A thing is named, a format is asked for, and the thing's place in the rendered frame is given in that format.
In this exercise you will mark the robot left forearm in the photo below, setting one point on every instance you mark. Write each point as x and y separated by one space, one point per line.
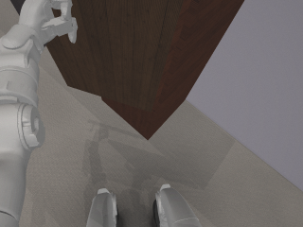
20 53

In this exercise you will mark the robot left hand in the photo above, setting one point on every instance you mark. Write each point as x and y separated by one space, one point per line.
38 15

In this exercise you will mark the cupboard door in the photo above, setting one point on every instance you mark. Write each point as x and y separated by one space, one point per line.
121 48

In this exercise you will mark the left robot upper arm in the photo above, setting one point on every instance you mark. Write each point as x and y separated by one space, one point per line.
21 131

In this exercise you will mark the robot right shin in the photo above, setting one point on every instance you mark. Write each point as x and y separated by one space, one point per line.
163 219

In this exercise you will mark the robot right thigh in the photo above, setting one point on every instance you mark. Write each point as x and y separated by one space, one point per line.
178 213

